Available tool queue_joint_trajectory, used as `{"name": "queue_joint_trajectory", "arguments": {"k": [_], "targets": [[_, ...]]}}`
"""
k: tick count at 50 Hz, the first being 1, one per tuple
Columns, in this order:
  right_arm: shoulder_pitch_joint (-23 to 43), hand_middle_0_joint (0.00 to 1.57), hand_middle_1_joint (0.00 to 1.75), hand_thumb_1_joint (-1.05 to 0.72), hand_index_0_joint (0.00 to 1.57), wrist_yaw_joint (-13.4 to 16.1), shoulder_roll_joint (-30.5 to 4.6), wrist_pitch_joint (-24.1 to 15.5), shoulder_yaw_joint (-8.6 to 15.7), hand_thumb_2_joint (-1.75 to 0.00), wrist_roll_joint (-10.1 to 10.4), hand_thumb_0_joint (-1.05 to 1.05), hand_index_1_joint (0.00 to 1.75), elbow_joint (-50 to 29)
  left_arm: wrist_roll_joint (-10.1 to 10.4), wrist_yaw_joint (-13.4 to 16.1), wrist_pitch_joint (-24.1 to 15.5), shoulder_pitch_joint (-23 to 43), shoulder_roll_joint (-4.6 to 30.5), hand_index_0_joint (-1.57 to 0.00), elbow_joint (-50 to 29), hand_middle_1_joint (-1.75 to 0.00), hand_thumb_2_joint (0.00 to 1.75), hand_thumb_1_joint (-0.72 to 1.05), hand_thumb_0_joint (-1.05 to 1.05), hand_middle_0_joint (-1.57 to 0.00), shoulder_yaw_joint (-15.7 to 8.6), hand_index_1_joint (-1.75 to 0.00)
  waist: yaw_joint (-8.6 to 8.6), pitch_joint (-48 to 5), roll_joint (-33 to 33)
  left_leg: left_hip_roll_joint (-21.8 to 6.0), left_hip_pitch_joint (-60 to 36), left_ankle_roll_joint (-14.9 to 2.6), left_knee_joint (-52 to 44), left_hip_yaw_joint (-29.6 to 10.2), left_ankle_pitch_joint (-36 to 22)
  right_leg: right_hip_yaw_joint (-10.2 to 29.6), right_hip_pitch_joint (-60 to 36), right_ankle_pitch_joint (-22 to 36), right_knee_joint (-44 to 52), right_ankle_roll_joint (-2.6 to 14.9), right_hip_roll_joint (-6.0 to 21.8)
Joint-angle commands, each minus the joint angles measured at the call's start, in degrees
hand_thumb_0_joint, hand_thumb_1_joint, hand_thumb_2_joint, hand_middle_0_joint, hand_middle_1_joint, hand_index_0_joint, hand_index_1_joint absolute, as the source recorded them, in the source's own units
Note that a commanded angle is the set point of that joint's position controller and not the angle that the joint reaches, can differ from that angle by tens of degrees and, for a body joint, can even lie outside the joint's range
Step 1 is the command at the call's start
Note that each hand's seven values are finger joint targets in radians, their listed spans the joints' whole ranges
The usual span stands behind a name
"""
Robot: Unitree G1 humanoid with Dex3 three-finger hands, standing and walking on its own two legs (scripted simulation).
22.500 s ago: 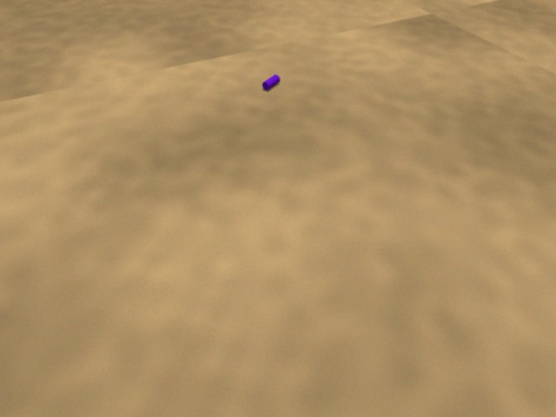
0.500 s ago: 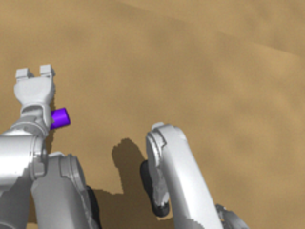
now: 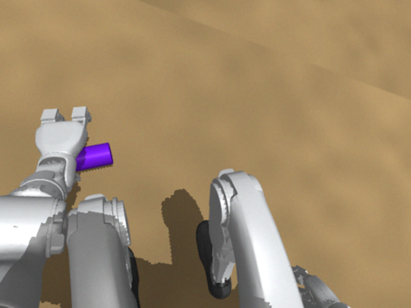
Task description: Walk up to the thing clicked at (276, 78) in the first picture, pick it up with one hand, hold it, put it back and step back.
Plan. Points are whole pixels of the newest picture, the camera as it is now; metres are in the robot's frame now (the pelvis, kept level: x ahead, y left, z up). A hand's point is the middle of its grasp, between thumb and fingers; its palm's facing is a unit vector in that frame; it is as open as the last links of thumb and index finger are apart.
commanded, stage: rest palm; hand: left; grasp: from above
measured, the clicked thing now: (84, 158) +0.45 +0.20 -0.30
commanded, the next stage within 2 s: close in 1.58 s
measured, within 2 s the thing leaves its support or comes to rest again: neither
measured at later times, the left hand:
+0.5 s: hand (78, 152) +0.45 +0.20 -0.25, palm faces -0.44 -0.07 -0.90, open 14.3 cm
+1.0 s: hand (77, 156) +0.45 +0.21 -0.26, palm faces -0.45 -0.07 -0.89, open 14.3 cm
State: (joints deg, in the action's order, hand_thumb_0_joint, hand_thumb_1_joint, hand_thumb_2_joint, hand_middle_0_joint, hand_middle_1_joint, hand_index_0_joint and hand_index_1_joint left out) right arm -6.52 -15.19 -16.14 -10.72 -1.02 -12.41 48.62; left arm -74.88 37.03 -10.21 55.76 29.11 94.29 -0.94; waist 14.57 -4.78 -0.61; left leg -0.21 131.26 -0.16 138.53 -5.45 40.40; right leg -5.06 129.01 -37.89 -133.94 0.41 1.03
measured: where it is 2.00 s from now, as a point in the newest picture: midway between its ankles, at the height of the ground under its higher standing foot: (173, 286)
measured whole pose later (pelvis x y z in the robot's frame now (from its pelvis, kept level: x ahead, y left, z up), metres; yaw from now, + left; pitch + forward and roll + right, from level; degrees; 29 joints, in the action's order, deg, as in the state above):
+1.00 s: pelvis +0.00 +0.01 -0.02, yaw -6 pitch +29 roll -12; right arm -7.2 -24.6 -19.4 -20.3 -9.5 -17.0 45.6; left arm -72.3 44.0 -10.5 59.0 41.1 104.9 -0.7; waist 20.5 4.7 -3.9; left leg -0.5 133.6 -0.2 145.5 -11.4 42.2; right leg -10.1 129.0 -37.3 -136.1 -0.7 -0.5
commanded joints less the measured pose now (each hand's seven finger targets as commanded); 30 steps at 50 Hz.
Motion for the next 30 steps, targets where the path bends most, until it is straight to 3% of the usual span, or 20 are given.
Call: {"name": "queue_joint_trajectory", "arguments": {"k": [1, 2, 4, 5, 6, 11, 13, 14, 16, 18, 22, 26, 28, 30], "targets": [[-12.24, 0.2, 0.3, -0.89, 0.2, -0.4, -14.64, -0.29, 3.6, -0.9, -1.16, 0.0, 0.3, 0.31, -0.71, 4.45, 2.69, 15.4, 11.15, -0.02, 1.63, -0.94, 1.09, -0.61, 0.0, -0.07, -3.79, -0.98, 3.47, -27.6, 12.9, 1.97, -22.05, -1.39, -14.85, 4.61, -4.34, -3.85, -15.05, 6.61, 14.77, 1.8, -2.61], [-12.25, 0.2, 0.3, -0.89, 0.2, -0.74, -15.02, -0.45, 3.23, -0.9, -1.51, 0.0, 0.3, -0.17, -1.0, 4.38, 3.32, 15.08, 12.35, -0.02, 2.34, -0.94, 1.08, -0.61, 0.0, -0.06, -4.48, -0.98, 4.19, -27.46, 12.27, 1.95, -22.23, -1.57, -14.39, 4.5, -4.99, -3.94, -15.37, 7.34, 14.48, 1.6, -2.44], [-11.5, 0.2, 0.3, -0.89, 0.2, -1.19, -15.33, -0.56, 3.05, -0.9, -1.51, 0.0, 0.3, -1.17, 0.28, 3.85, 4.03, 14.14, 12.4, -0.02, 2.49, -0.94, 1.08, -0.61, 0.0, -0.06, -4.6, -0.98, 3.93, -28.79, 12.88, 1.97, -20.65, -1.96, -13.33, 4.81, -5.76, -3.41, -17.22, 8.37, 14.48, 1.41, -2.81], [-12.29, 0.2, 0.3, -0.89, 0.2, -1.37, -15.24, -0.46, 2.77, -0.9, -1.43, 0.0, 0.3, -1.36, 0.66, 3.81, 4.2, 13.65, 13.31, -0.02, 2.3, -0.93, 1.08, -0.61, 0.0, -0.06, -5.91, -0.97, 3.72, -30.46, 13.06, 1.68, -21.82, -1.86, -13.22, 4.59, -7.94, -3.67, -18.36, 10.37, 14.14, 1.24, -2.8], [-12.59, 0.2, 0.3, -0.89, 0.2, -1.73, -14.68, -0.72, 2.16, -0.9, -1.66, 0.0, 0.3, -2.14, 0.95, 3.42, 4.2, 14.82, 12.35, -0.02, 1.98, -0.94, 1.06, -0.6, 0.0, -0.06, -5.03, -0.98, 5.07, -29.54, 12.56, 1.62, -21.96, -1.85, -12.47, 4.42, -8.62, -3.98, -18.63, 11.29, 13.27, 1.1, -2.65], [-13.5, 0.2, 0.3, -0.89, 0.2, -2.95, -15.27, -2.55, 0.55, -0.9, -2.76, 0.0, 0.3, -2.33, 3.0, 2.27, 0.8, 21.05, 12.84, -0.03, -2.75, -0.96, 1.04, -0.59, 0.0, -0.06, -3.41, -0.99, 7.35, -31.43, 15.66, 1.12, -23.97, -1.46, -9.97, 3.06, -9.58, -5.31, -19.25, 12.31, 11.7, 0.71, -2.92], [-13.67, 0.2, 0.3, -0.89, 0.2, -3.35, -15.81, -3.16, 0.41, -0.9, -2.89, 0.0, 0.3, -1.67, 2.84, 3.14, -0.6, 19.75, 13.29, -0.03, -3.28, -0.96, 1.05, -0.6, 0.0, -0.06, -3.23, -0.99, 6.45, -32.63, 18.21, 0.89, -26.43, -0.71, -10.15, 2.37, -10.45, -6.05, -19.43, 13.11, 10.5, 0.78, -3.18], [-12.91, 0.2, 0.3, -0.89, 0.2, -3.87, -15.38, -3.62, -0.18, -0.9, -3.4, 0.0, 0.3, -1.79, 3.0, 3.45, -0.99, 17.71, 11.53, -0.04, -1.61, -0.97, 1.04, -0.59, 0.0, -0.06, -2.21, -1.0, 6.45, -31.81, 18.12, 0.95, -26.04, -0.54, -9.81, 2.38, -10.81, -6.41, -19.68, 13.56, 10.12, 0.72, -3.49], [-13.69, 0.2, 0.3, -0.89, 0.2, -4.48, -16.33, -4.3, -0.44, -0.9, -4.0, 0.0, 0.3, -1.09, 2.67, 4.65, -1.83, 17.95, 11.86, -0.04, -1.81, -0.97, 1.04, -0.58, 0.0, -0.06, -2.04, -1.0, 7.11, -32.78, 19.07, 0.97, -26.88, -0.4, -9.64, 1.89, -11.59, -7.06, -19.99, 14.47, 9.78, 0.81, -3.73], [-13.11, 0.2, 0.3, -0.89, 0.2, -5.11, -16.26, -4.78, -1.01, -0.9, -4.32, 0.0, 0.3, -0.77, 2.45, 5.67, -2.03, 17.31, 12.18, -0.04, -1.19, -0.97, 1.05, -0.59, 0.0, -0.06, -1.54, -1.0, 6.55, -32.51, 19.09, 0.97, -26.34, -0.28, -9.19, 1.82, -12.16, -7.16, -20.15, 15.42, 9.68, 1.09, -4.1], [-14.57, 0.2, 0.3, -0.89, 0.2, -6.61, -17.17, -5.33, -1.84, -0.9, -5.11, 0.0, 0.3, -0.15, 1.81, 7.84, -1.66, 16.14, 13.72, -0.06, 0.97, -0.98, 1.08, -0.55, 0.0, -0.09, -2.3, -1.01, 7.26, -31.05, 17.92, 0.91, -23.69, -0.52, -8.25, 1.66, -13.61, -7.22, -21.95, 17.15, 10.0, 1.23, -4.57], [-13.67, 0.2, 0.3, -0.89, 0.2, -7.79, -17.69, -6.53, -2.95, -0.9, -5.2, 0.0, 0.3, -1.34, 2.59, 8.7, -0.51, 15.61, 14.75, -0.07, 4.05, -1.01, 1.08, -0.53, 0.0, -0.09, -2.36, -1.03, 7.99, -27.61, 14.95, 0.74, -20.33, -1.08, -6.97, 1.29, -11.56, -7.32, -21.49, 15.88, 10.49, 0.91, -4.77], [-14.2, 0.2, 0.3, -0.9, 0.2, -7.95, -18.34, -6.47, -2.55, -0.9, -4.95, 0.0, 0.3, -0.83, 2.54, 9.51, 0.19, 13.79, 16.4, -0.06, 4.95, -0.99, 1.03, -0.55, 0.0, -0.07, -4.11, -1.01, 7.13, -27.44, 15.19, 0.66, -19.91, -1.02, -8.01, 0.98, -11.04, -7.39, -21.83, 14.88, 10.83, 1.04, -4.94], [-13.64, 0.2, 0.3, -0.9, 0.2, -8.41, -18.13, -6.81, -3.0, -0.9, -5.21, 0.0, 0.3, -1.3, 2.55, 9.37, 0.52, 13.92, 16.55, -0.05, 5.94, -1.0, 1.01, -0.54, 0.0, -0.07, -3.96, -1.01, 7.46, -26.44, 15.69, 0.5, -19.67, -1.0, -7.9, 0.74, -9.77, -7.65, -21.09, 13.58, 10.4, 1.08, -5.07]]}}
